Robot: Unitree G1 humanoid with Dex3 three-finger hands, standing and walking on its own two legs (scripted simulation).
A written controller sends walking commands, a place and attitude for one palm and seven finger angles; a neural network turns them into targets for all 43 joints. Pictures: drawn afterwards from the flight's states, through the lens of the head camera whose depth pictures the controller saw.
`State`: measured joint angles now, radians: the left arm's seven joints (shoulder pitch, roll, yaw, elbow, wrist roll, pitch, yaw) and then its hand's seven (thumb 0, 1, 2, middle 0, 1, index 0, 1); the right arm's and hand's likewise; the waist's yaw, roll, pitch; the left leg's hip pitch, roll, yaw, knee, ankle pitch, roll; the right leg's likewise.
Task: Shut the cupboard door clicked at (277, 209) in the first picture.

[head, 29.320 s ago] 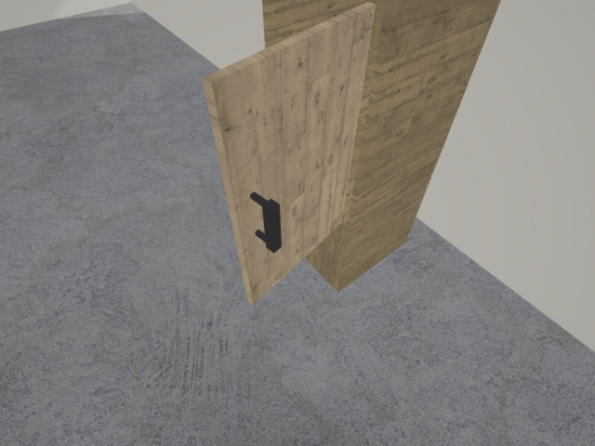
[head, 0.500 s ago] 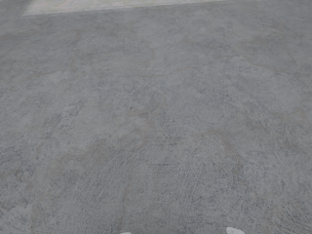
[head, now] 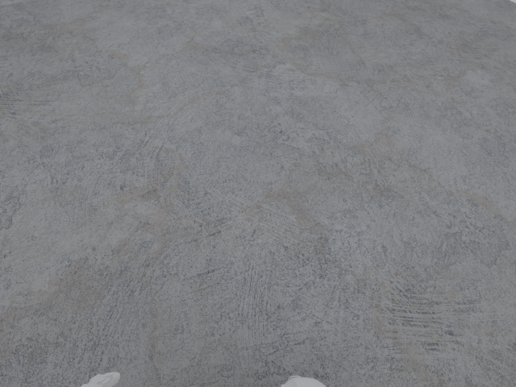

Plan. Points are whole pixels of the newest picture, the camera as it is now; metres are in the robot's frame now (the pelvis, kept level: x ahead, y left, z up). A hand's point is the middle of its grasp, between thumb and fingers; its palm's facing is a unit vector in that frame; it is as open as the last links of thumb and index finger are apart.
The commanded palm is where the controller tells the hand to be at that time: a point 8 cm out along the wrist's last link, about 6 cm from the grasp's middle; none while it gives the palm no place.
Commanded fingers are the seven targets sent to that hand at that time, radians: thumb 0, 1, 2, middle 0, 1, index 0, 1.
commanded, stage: turn to face it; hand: left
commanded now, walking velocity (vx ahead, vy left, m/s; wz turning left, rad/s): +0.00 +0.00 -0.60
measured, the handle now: out of the picture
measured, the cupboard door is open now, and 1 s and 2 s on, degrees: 67 67 67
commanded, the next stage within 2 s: none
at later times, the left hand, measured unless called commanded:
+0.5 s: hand (166, 368) +0.16 +0.16 -0.17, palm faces -0.29 -0.93 -0.21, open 7.4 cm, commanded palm none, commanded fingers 0.00 0.90 0.90 -0.20 -0.30 -0.20 -0.30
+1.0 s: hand (214, 324) +0.24 +0.09 -0.15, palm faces -0.56 -0.78 -0.28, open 7.4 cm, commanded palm none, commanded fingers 0.00 0.90 0.90 -0.20 -0.30 -0.20 -0.30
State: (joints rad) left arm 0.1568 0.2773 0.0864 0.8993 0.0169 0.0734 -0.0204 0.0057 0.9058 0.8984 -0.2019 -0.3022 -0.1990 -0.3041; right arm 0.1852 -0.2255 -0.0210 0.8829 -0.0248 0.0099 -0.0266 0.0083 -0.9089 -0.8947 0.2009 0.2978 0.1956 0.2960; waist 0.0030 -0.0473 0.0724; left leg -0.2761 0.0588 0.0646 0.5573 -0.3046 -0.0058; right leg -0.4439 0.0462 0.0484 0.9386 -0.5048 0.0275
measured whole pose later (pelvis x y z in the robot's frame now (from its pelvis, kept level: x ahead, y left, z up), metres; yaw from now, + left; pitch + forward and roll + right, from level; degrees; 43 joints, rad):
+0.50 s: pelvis +0.02 +0.00 +0.00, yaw -17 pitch +1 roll +0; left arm 0.17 0.24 0.05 0.87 0.02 0.06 -0.01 0.00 0.90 0.90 -0.20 -0.30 -0.20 -0.30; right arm 0.16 -0.25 -0.04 0.87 0.00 0.04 -0.01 0.01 -0.91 -0.89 0.20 0.30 0.20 0.30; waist 0.00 -0.03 0.09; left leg -0.41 0.05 0.04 0.77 -0.39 -0.08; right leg -0.29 0.02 0.08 0.55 -0.28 0.01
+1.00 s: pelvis +0.03 -0.02 -0.01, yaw -36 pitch +1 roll -1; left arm 0.15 0.24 0.06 0.86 0.02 0.03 -0.02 0.00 0.91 0.90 -0.20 -0.30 -0.20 -0.30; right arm 0.20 -0.28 -0.05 0.91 -0.01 0.07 -0.02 0.01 -0.91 -0.89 0.20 0.30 0.20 0.30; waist -0.01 0.05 0.10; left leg -0.45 0.12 0.07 1.04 -0.52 -0.07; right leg -0.29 0.00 -0.04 0.60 -0.33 -0.01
